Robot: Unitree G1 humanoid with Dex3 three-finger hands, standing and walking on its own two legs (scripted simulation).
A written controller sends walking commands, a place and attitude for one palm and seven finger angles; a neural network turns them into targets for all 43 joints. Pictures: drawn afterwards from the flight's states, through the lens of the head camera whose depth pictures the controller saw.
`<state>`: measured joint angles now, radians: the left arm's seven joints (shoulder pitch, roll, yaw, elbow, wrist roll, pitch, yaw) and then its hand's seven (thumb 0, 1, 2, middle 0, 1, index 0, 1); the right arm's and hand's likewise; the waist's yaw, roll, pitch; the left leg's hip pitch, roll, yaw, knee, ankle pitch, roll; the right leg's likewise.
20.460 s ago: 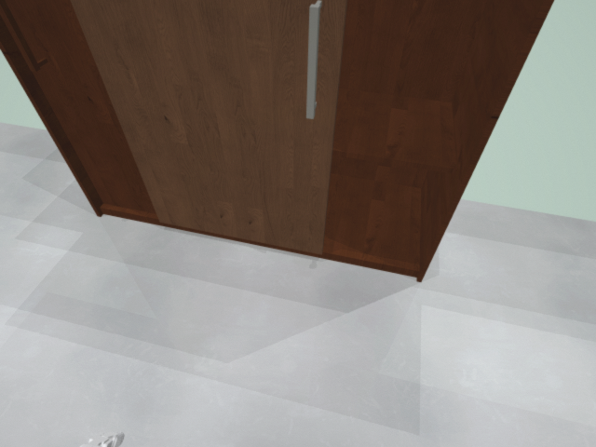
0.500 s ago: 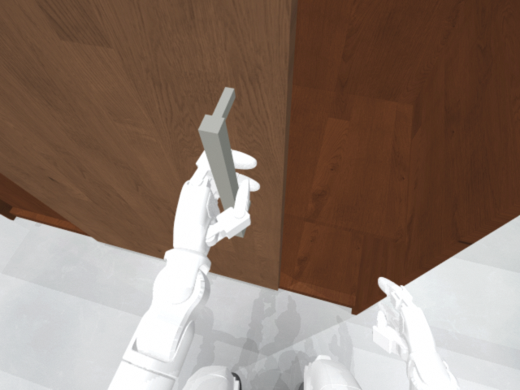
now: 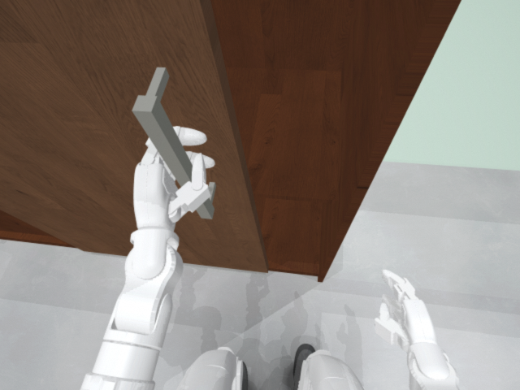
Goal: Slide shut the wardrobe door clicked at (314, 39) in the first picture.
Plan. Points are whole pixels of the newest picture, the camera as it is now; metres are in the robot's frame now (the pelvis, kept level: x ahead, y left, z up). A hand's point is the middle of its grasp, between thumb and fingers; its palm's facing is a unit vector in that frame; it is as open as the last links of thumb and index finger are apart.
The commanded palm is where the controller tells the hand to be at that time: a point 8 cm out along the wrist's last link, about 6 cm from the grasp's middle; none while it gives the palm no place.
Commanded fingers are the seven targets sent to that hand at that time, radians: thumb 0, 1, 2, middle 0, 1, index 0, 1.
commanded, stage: step sideways, sliding the door along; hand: left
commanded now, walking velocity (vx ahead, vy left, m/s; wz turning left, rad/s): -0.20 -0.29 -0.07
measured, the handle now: (188, 160) +0.39 +0.14 +0.09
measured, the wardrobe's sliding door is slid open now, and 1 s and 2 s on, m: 0.18 0.00 0.00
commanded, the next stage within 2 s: stop walking and hold the door there in 1.10 s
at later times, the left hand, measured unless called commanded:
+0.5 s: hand (278, 196) +0.34 +0.01 +0.09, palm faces +0.22 -0.96 -0.17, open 6.0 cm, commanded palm +0.31 -0.01 +0.10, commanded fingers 0.00 0.90 0.90 -0.45 -1.40 -0.45 -1.40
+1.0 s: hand (350, 198) +0.34 -0.07 +0.09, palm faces +0.39 -0.91 -0.14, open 6.4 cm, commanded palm +0.31 -0.10 +0.10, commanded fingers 0.00 0.90 0.90 -0.45 -1.40 -0.45 -1.40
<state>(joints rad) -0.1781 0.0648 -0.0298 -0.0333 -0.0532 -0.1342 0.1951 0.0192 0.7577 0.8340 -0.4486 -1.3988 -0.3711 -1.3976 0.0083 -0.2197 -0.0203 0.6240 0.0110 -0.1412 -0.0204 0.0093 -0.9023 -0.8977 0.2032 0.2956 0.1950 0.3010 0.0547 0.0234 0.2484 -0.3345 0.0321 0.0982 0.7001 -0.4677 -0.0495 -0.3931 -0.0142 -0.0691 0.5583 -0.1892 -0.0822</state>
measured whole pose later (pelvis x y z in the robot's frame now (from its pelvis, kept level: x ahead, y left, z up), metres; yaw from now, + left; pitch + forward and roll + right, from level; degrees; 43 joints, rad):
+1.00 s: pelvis -0.05 -0.30 -0.01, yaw +3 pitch +0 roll +1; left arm -0.47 0.24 0.17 0.37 -0.13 -0.06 0.20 -0.02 0.74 0.85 -0.43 -1.39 -0.14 -1.40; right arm 0.11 -0.24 -0.06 0.65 0.04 -0.09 -0.04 0.01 -0.90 -0.90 0.20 0.30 0.19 0.30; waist 0.05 0.06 0.22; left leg -0.21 0.10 0.11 0.53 -0.28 -0.04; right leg -0.39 0.03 -0.10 0.65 -0.23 -0.08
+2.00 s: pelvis -0.01 -0.36 +0.00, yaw -7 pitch +0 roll +0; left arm -0.18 0.44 0.41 0.64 -0.03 -0.20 0.13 -0.10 0.65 0.79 -0.41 -1.35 -0.40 -1.40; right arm 0.32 -0.26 0.00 0.74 0.03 -0.07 -0.10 0.01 -0.90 -0.90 0.21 0.30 0.20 0.30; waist 0.00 0.04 -0.02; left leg -0.26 0.04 0.15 0.46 -0.19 0.03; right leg -0.23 -0.01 0.03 0.46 -0.22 0.02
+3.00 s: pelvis -0.07 -0.15 -0.02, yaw -7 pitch +0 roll +2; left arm -0.35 0.26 0.11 0.27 -0.04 -0.18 0.08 -0.10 0.66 0.82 -0.44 -1.39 -0.39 -1.40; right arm 0.18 -0.28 -0.01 0.68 0.02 -0.08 -0.08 0.01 -0.90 -0.90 0.21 0.30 0.20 0.30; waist -0.04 -0.01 0.17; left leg -0.35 0.10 -0.01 0.62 -0.25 -0.08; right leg -0.33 -0.27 -0.05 0.86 -0.46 0.08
